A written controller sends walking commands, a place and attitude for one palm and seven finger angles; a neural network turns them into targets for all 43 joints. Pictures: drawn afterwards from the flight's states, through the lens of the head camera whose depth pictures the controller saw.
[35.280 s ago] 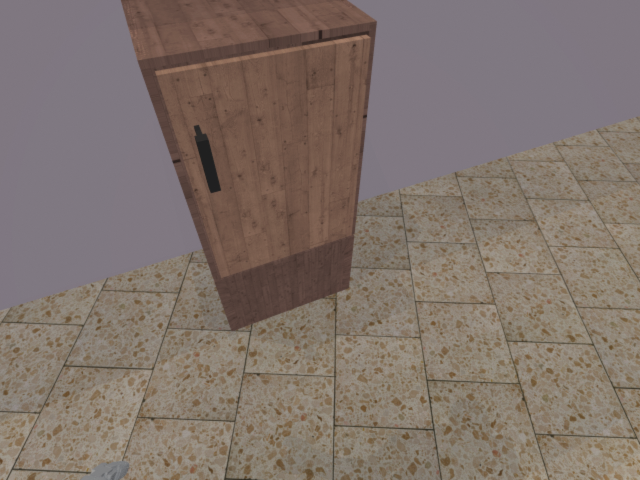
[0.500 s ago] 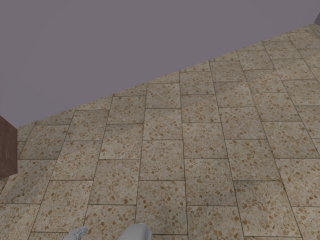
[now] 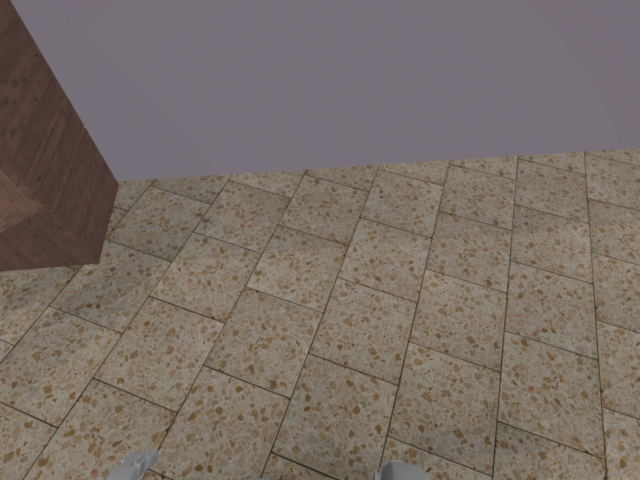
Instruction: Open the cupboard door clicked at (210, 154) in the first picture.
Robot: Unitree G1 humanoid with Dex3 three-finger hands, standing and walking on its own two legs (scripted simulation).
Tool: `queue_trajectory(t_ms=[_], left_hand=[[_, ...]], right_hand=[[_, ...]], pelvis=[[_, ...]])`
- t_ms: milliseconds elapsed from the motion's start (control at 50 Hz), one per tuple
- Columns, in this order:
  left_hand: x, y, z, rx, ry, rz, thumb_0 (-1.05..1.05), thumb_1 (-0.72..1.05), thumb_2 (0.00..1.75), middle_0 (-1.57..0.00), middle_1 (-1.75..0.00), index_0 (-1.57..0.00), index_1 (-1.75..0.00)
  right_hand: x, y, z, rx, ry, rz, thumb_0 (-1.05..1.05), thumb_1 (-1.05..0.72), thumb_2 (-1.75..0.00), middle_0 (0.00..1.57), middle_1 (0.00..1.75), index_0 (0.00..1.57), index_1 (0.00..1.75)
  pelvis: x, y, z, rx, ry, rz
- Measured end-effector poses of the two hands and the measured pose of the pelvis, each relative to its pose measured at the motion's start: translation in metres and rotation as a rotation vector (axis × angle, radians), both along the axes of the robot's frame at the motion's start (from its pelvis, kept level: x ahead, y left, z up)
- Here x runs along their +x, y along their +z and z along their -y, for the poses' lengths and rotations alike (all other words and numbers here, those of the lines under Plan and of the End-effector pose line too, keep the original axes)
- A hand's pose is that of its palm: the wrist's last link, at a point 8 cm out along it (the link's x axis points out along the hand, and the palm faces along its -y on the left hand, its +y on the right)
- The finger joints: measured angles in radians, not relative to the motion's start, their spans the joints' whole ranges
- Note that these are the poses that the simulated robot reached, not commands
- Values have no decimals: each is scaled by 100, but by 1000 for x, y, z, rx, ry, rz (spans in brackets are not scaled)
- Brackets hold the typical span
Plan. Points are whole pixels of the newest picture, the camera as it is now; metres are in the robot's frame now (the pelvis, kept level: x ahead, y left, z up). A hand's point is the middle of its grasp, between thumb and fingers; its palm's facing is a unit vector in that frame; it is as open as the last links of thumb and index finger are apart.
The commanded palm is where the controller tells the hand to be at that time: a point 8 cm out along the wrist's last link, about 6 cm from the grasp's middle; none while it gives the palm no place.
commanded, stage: turn to face it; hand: left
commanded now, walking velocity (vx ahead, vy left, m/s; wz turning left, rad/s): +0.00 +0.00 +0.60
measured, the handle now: out of the picture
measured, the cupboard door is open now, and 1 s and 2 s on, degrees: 42 42 42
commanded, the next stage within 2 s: take the last steps up to it in 1.36 s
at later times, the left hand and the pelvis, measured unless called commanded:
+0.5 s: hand out of the picture +0.00 +0.18 -0.19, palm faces +0.36 -0.91 -0.22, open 7.3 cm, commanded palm none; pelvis +0.03 -0.02 -0.02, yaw +20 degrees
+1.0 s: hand out of the picture +0.03 +0.16 -0.14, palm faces +0.58 -0.76 -0.29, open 7.3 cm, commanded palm none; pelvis +0.07 -0.06 +0.00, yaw +37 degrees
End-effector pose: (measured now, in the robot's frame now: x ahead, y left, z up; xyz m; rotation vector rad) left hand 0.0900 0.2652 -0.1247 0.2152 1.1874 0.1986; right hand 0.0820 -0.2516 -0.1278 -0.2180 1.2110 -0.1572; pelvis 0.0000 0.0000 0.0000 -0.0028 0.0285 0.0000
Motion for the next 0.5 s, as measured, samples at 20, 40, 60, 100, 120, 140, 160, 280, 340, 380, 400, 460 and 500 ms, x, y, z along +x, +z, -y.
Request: queue_trajectory(t_ms=[20, 40, 60, 100, 120, 140, 160, 280, 340, 380, 400, 460, 500], left_hand=[[4, 3, 3, 6, 3, 15, 1, 91, 90, -20, -30, -20, -30], [7, 5, 6, 12, 6, 30, 1, 91, 90, -20, -30, -20, -30], [10, 8, 9, 19, 9, 45, 1, 91, 90, -20, -30, -20, -30], [14, 10, 18, 35, 19, 78, 1, 91, 90, -20, -30, -20, -30], [14, 10, 22, 46, 24, 94, 1, 91, 90, -20, -30, -20, -30], [11, 11, 26, 52, 32, 100, 1, 91, 90, -20, -30, -20, -30], [8, 13, 30, 53, 43, 99, 0, 91, 90, -20, -30, -20, -30], [-26, 14, 53, 13, 134, 34, 0, 91, 90, -21, -30, -20, -30], [-47, 7, 59, -20, 188, 1, 0, 91, 90, -21, -30, -20, -30], [-62, 0, 60, -39, 231, -20, 0, 91, 90, -21, -30, -20, -30], [-70, -4, 59, -47, 254, -30, 0, 91, 90, -21, -30, -20, -30], [-96, -20, 49, -68, 323, -64, 0, 91, 90, -21, -30, -20, -31], [-112, -32, 40, -74, 364, -94, 1, 91, 90, -21, -30, -20, -31]], right_hand=[[-1, -2, 3, 6, 4, -10, 1, -90, -90, 21, 30, 20, 30], [-1, -5, 6, 13, 7, -19, 1, -90, -90, 21, 30, 20, 30], [-1, -8, 10, 20, 10, -28, 1, -90, -90, 21, 30, 20, 30], [0, -17, 19, 34, 15, -43, 1, -90, -90, 21, 30, 20, 30], [3, -22, 24, 40, 17, -47, 1, -90, -90, 21, 30, 20, 30], [5, -25, 29, 42, 22, -55, 1, -90, -90, 21, 30, 20, 30], [9, -26, 32, 42, 31, -64, 1, -90, -90, 21, 30, 20, 30], [39, -14, 40, 33, 102, -78, 1, -91, -90, 20, 30, 20, 30], [61, -7, 34, 24, 159, -68, 1, -91, -90, 20, 30, 20, 30], [78, -4, 25, 16, 207, -55, 1, -91, -90, 20, 30, 20, 30], [87, -3, 19, 11, 232, -45, 1, -91, -90, 20, 30, 20, 30], [116, -2, -2, -6, 308, 6, 1, -91, -90, 20, 30, 20, 30], [132, -3, -16, -17, 348, 55, 1, -91, -90, 20, 30, 20, 30]], pelvis=[[1, 0, 4, 0, 11, -1], [2, -1, 8, 0, 23, -1], [3, -1, 12, 1, 35, -2], [5, -6, 23, 10, 62, -3], [7, -10, 28, 18, 73, -5], [7, -10, 31, 17, 88, 0], [8, -9, 34, 18, 106, 4], [17, 2, 40, 42, 189, 13], [21, 4, 40, 50, 231, 13], [23, 3, 38, 49, 260, 14], [23, 1, 36, 47, 274, 15], [26, -8, 26, 36, 316, 18], [26, -17, 20, 27, 341, 17]])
